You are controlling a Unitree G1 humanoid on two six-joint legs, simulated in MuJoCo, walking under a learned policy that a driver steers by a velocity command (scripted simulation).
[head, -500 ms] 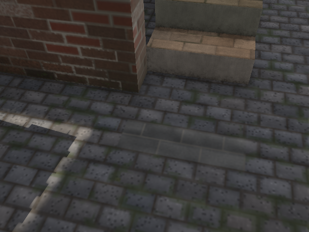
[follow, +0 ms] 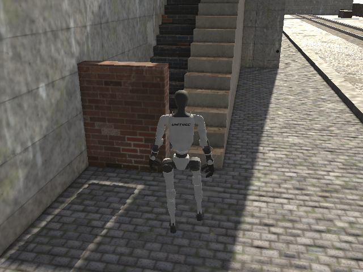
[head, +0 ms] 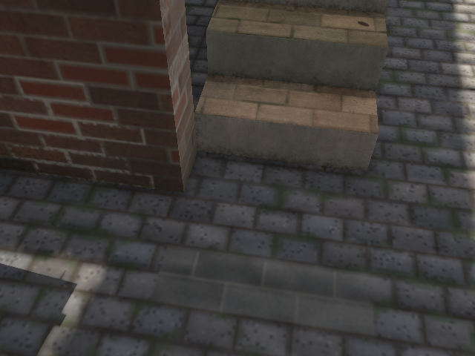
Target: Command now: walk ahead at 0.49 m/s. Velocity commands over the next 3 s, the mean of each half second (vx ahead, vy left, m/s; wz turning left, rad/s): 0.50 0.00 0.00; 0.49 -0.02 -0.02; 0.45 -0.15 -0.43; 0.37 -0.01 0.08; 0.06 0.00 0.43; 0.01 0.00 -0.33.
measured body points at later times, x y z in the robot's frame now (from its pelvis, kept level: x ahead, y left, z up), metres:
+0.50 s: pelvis +0.28 -0.08 +0.00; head +0.29 -0.10 +0.45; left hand +0.33 +0.18 -0.12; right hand +0.37 -0.35 -0.14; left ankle +0.28 +0.08 -0.66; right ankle +0.30 -0.16 -0.74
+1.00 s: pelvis +0.55 -0.02 -0.01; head +0.59 +0.00 +0.44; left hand +0.60 +0.25 -0.16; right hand +0.65 -0.29 -0.12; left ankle +0.61 +0.07 -0.74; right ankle +0.47 -0.17 -0.66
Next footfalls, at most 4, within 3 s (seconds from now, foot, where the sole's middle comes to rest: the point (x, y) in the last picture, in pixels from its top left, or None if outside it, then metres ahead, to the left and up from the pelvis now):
0.30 right None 0.34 -0.17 -0.78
0.84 left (215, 314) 0.65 0.07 -0.78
1.42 right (304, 243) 0.89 -0.22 -0.78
1.98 left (274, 206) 1.04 -0.13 -0.78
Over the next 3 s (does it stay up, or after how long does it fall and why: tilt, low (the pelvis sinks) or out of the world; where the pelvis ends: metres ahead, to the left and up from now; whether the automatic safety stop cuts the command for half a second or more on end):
stays up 0.93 -0.21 -0.01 its command is cut before an obstacle after 1.0 s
